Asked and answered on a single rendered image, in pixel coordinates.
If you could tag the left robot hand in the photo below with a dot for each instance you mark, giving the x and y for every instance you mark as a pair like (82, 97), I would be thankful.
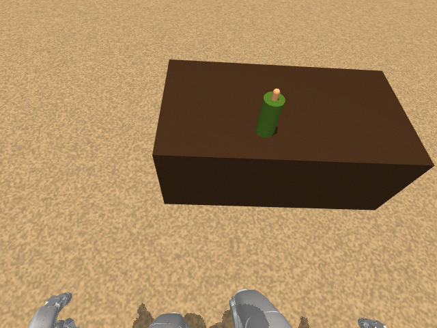
(46, 316)

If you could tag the bottle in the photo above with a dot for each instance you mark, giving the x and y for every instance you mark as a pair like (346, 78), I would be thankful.
(271, 108)

